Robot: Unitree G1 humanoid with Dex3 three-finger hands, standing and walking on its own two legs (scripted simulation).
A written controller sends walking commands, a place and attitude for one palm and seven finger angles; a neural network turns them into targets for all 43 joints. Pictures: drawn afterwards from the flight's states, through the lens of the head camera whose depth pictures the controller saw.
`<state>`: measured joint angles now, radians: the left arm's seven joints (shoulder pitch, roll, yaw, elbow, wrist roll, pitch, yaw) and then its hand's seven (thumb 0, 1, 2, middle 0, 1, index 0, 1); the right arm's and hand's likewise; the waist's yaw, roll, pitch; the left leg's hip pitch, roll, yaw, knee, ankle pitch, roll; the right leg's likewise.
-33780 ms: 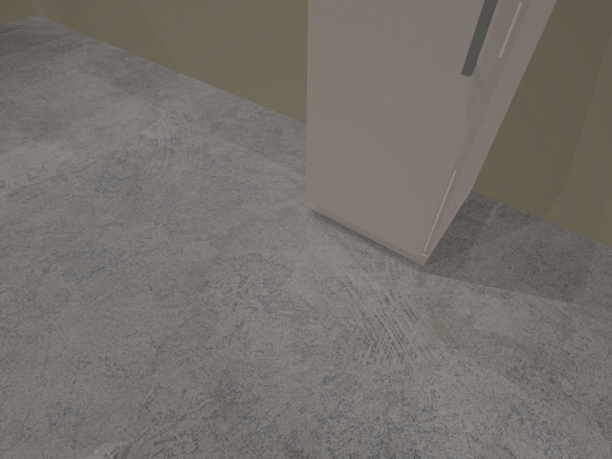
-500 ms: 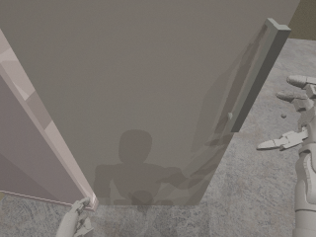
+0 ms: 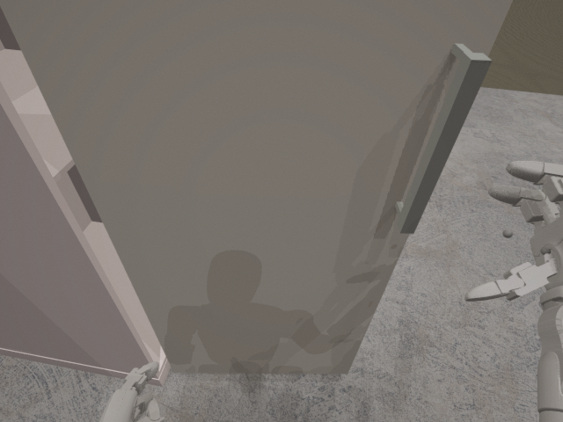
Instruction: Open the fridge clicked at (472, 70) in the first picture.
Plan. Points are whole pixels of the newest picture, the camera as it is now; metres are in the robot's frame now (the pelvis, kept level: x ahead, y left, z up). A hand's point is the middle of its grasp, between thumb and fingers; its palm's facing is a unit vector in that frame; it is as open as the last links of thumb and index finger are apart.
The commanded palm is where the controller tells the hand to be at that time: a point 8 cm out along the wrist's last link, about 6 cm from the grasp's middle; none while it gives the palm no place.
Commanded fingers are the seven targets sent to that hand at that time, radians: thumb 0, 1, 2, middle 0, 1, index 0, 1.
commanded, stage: slip the hand off the handle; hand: right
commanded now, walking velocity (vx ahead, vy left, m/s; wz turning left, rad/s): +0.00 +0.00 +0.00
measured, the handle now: (429, 151) +0.42 -0.19 +0.22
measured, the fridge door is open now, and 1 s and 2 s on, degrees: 80 80 80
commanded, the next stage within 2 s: draw the hand back to the body in 0.48 s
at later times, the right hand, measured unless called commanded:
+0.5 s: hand (541, 277) +0.23 -0.26 +0.19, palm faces +0.23 +0.96 -0.15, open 14.7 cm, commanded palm +0.20 -0.30 +0.20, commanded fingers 0.00 0.55 -0.20 0.25 1.15 0.25 1.15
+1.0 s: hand (561, 293) +0.21 -0.27 +0.19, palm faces +0.13 +0.99 -0.03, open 14.7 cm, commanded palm +0.18 -0.30 +0.19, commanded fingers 0.00 0.51 -0.22 0.25 1.13 0.25 1.13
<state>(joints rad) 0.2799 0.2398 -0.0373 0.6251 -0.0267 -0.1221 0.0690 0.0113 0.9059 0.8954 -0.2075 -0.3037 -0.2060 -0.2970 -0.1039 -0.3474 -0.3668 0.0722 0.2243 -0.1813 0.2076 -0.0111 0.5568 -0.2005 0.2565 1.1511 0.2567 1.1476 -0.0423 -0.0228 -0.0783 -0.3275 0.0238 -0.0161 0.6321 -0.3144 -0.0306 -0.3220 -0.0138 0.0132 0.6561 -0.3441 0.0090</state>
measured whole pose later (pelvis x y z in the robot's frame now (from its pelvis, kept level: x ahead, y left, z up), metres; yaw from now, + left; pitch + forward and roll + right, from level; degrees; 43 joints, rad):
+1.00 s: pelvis +0.01 +0.00 +0.01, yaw -2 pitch -3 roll +1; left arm 0.21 0.25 -0.09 0.58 -0.07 -0.23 0.10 0.01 0.90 0.90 -0.21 -0.30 -0.21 -0.30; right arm 0.16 -0.40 -0.48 -0.23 0.41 0.31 0.38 -0.01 0.55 -0.20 0.26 1.15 0.26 1.15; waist -0.09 -0.04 -0.09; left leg -0.19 0.03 0.02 0.55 -0.31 -0.03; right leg -0.21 -0.01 0.04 0.59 -0.34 0.01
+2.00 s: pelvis +0.01 +0.01 +0.02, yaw -1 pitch -6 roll +0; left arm 0.19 0.22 -0.02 0.66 0.02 -0.17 0.10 0.01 0.91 0.90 -0.21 -0.30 -0.21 -0.30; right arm 0.40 -0.33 -0.34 -0.34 0.07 -0.06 -0.10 0.01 -0.83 -0.87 0.21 0.34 0.21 0.33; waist -0.10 -0.04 0.01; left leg -0.08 0.03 0.01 0.42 -0.24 -0.02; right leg -0.08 -0.01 0.03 0.43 -0.25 0.02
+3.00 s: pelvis -0.09 -0.02 +0.00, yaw -2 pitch -1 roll +3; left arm 0.22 0.23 0.00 0.58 0.01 -0.08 0.09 0.01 0.91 0.90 -0.21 -0.30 -0.21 -0.30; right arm 0.50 -0.38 -0.41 -0.49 0.02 -0.22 -0.15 0.02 -0.89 -0.90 0.21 0.30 0.21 0.30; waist -0.02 0.00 0.03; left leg -0.36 0.03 0.02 0.49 -0.16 -0.04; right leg -0.42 -0.01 0.04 0.63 -0.22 -0.02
